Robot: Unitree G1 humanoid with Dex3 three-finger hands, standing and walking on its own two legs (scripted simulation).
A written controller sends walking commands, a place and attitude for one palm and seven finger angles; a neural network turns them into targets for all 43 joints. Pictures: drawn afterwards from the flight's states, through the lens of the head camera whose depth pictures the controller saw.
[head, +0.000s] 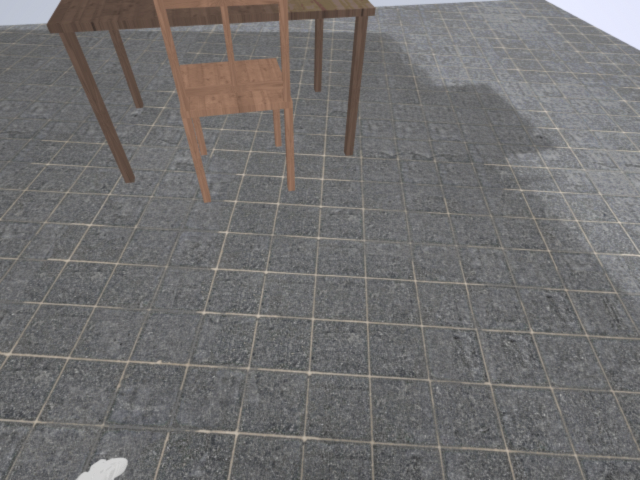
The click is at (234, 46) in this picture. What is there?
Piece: chair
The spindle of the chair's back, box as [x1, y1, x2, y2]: [220, 6, 237, 85]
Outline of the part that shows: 220,6 232,85 237,85 227,8 226,6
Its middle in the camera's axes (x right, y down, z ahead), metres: -0.32 -0.66 +1.34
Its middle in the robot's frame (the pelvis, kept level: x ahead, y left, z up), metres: +1.43 +0.39 -0.08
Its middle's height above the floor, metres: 0.68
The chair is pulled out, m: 0.00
